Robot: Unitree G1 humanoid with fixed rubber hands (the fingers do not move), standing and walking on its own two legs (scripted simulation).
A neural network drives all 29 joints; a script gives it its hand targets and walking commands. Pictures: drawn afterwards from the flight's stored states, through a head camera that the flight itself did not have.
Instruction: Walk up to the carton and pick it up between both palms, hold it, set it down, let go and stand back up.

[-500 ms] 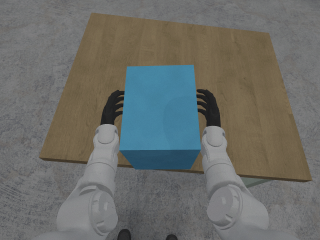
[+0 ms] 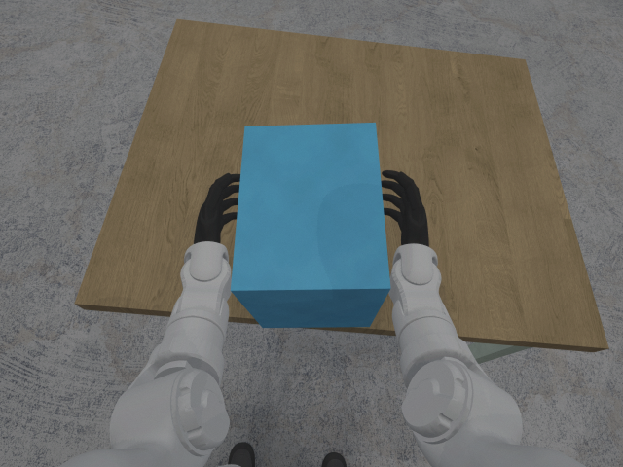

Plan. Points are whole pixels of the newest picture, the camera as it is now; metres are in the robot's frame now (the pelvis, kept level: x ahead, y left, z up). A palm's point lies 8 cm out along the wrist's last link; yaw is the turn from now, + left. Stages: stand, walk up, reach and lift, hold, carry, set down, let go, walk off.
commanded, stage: set down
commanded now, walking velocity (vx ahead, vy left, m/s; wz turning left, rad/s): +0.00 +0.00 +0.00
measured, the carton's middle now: (313, 236) +0.42 +0.00 -0.05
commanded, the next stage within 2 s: none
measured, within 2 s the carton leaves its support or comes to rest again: rests again in 1.94 s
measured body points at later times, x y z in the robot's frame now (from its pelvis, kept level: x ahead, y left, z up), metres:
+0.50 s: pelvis +0.00 +0.00 +0.00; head +0.12 +0.02 +0.43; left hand +0.42 +0.14 -0.02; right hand +0.42 -0.13 +0.00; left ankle -0.02 +0.13 -0.75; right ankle -0.04 -0.13 -0.75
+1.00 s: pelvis +0.00 +0.00 +0.00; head +0.13 +0.02 +0.43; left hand +0.42 +0.14 -0.02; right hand +0.42 -0.13 +0.00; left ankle -0.02 +0.13 -0.75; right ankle -0.04 -0.13 -0.75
